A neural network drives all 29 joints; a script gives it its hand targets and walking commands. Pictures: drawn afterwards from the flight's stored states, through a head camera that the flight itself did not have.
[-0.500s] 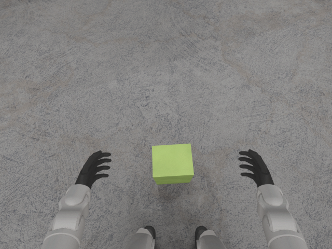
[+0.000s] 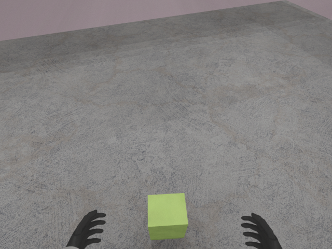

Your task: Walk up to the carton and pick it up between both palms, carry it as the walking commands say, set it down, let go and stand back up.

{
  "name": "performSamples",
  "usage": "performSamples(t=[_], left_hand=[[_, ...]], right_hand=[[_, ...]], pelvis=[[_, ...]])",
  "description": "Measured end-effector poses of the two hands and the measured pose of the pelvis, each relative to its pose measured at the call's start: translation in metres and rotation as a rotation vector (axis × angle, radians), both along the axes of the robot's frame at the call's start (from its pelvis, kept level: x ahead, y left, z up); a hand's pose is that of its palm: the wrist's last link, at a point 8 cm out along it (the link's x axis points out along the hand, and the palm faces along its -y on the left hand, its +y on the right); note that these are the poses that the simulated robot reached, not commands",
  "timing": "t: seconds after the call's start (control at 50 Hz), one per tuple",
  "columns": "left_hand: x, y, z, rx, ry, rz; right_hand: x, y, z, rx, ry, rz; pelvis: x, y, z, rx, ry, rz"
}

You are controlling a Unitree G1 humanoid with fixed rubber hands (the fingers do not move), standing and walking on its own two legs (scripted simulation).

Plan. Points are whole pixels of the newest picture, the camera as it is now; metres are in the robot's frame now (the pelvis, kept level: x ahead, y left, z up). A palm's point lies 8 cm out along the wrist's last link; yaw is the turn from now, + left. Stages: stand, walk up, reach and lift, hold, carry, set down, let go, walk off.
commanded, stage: let go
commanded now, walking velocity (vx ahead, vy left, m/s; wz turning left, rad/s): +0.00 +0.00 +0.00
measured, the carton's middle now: (166, 217) +0.40 +0.01 -0.64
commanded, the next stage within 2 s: stand in 0.20 s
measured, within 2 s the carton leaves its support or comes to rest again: neither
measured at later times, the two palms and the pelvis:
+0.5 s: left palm out of the picture +0.10 +0.27 -0.11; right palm out of the picture +0.10 -0.27 -0.12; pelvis +0.02 +0.00 -0.02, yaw +3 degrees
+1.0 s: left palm out of the picture +0.05 +0.27 -0.14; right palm out of the picture +0.12 -0.26 -0.13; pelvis +0.04 +0.00 -0.02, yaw +5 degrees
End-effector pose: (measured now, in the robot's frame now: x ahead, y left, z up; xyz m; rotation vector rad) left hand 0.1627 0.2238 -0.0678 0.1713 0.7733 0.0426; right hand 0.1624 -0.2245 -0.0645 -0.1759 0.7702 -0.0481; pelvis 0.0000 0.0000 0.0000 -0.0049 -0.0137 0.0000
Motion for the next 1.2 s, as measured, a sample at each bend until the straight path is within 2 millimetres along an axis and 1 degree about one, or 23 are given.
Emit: performSamples(t=[0.1,0.22,0.26,0.34,0.38,0.42,0.5,0.62,0.7,0.8,0.96,1.2], left_hand=[[-0.002,0.001,0.002,0.001,0.004,0.001],[-0.008,0.004,-0.001,0.032,0.016,0.005],[-0.015,0.013,-0.007,0.084,0.012,0.020],[-0.037,0.034,-0.022,0.131,0.057,0.077],[-0.047,0.041,-0.029,0.139,0.086,0.101],[-0.055,0.045,-0.034,0.143,0.112,0.120],[-0.064,0.047,-0.042,0.144,0.154,0.151],[-0.069,0.045,-0.050,0.138,0.200,0.183],[-0.073,0.043,-0.054,0.134,0.228,0.201],[-0.082,0.043,-0.060,0.130,0.270,0.222],[-0.103,0.043,-0.067,0.127,0.342,0.247],[-0.137,0.041,-0.072,0.115,0.436,0.270]], right_hand=[[-0.006,0.000,0.000,0.000,0.004,-0.004],[-0.018,-0.005,-0.004,-0.018,0.016,-0.014],[-0.029,-0.015,-0.013,-0.063,0.037,-0.027],[-0.055,-0.035,-0.032,-0.118,0.129,-0.057],[-0.063,-0.040,-0.039,-0.126,0.169,-0.065],[-0.066,-0.043,-0.044,-0.129,0.196,-0.068],[-0.061,-0.042,-0.051,-0.128,0.224,-0.064],[-0.044,-0.038,-0.058,-0.121,0.234,-0.049],[-0.035,-0.036,-0.062,-0.122,0.243,-0.042],[-0.031,-0.036,-0.065,-0.131,0.266,-0.037],[-0.036,-0.037,-0.068,-0.147,0.315,-0.031],[-0.058,-0.036,-0.072,-0.153,0.393,-0.029]], pelvis=[[-0.005,0.001,-0.001,-0.001,-0.022,-0.003],[-0.010,0.000,-0.002,0.000,-0.021,-0.003],[-0.008,-0.001,-0.005,0.004,0.007,0.009],[0.000,-0.002,-0.010,0.007,0.048,0.024],[0.005,-0.003,-0.012,0.007,0.061,0.029],[0.010,-0.003,-0.013,0.007,0.070,0.035],[0.020,-0.003,-0.016,0.007,0.081,0.046],[0.032,-0.004,-0.019,0.005,0.087,0.060],[0.038,-0.004,-0.020,0.003,0.087,0.068],[0.042,-0.005,-0.022,0.000,0.083,0.077],[0.042,-0.004,-0.022,-0.004,0.072,0.090],[0.034,-0.004,-0.019,-0.006,0.047,0.107]])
